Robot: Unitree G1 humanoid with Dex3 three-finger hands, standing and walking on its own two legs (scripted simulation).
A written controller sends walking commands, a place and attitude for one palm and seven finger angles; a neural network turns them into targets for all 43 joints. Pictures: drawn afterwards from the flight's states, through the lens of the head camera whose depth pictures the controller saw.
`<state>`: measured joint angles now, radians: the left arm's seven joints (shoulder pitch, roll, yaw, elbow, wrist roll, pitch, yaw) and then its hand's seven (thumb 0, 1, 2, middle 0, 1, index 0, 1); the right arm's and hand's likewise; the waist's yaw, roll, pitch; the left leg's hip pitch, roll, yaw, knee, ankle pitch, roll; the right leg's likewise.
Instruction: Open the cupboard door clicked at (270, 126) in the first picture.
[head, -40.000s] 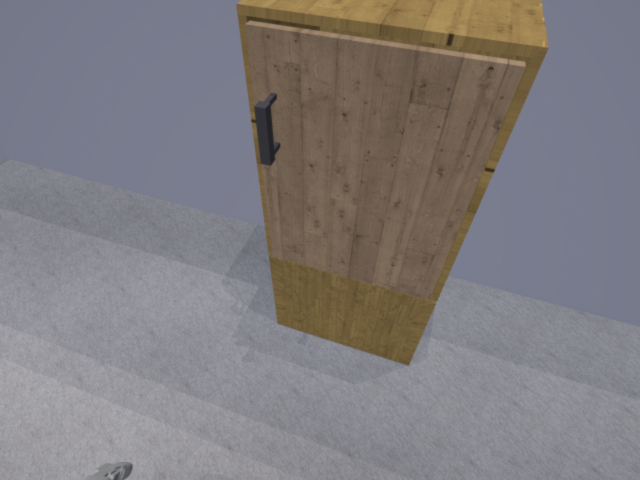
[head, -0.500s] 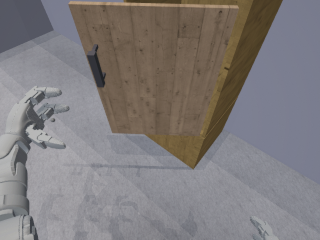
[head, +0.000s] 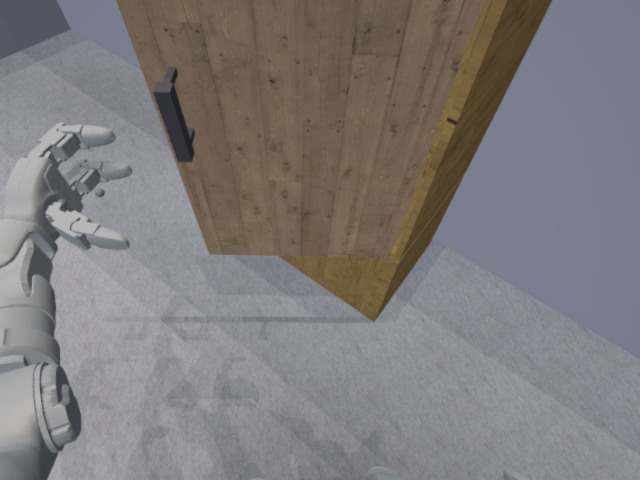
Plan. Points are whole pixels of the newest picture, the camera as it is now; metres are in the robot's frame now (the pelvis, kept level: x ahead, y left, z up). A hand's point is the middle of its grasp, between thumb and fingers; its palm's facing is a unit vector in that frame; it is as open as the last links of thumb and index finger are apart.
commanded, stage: move the hooked fingers beside the handle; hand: left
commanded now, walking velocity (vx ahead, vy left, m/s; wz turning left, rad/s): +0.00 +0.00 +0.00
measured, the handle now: (178, 116) +0.58 +0.21 +0.10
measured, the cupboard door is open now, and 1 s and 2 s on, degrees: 37 37 37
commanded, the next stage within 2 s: slide the fingers in behind the handle in 1.44 s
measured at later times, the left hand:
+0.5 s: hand (129, 147) +0.50 +0.25 +0.11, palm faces -0.03 -1.00 -0.01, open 14.0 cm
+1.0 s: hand (133, 143) +0.52 +0.25 +0.10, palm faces -0.01 -1.00 -0.02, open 14.0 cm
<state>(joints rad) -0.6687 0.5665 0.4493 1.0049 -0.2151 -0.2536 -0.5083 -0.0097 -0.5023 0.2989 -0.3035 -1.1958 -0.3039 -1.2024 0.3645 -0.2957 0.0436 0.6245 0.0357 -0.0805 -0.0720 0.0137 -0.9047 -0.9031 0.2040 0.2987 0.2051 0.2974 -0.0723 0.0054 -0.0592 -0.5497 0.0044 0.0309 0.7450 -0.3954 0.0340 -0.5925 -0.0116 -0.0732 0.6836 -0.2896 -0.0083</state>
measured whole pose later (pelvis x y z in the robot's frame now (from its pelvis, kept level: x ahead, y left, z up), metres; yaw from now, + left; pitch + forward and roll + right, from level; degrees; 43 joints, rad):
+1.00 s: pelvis +0.01 +0.00 -0.01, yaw -2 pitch +19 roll -3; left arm -0.95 0.74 0.51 1.24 -0.09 -0.28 -0.47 -0.01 -0.50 0.30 -0.30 -1.20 -0.30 -1.20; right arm 0.44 -0.30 0.05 0.59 0.00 0.10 -0.04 0.01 -0.91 -0.90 0.20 0.30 0.21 0.30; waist -0.18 0.01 -0.06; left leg -0.73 0.04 0.03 0.83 -0.44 0.03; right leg -0.76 0.02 -0.08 0.72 -0.30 -0.01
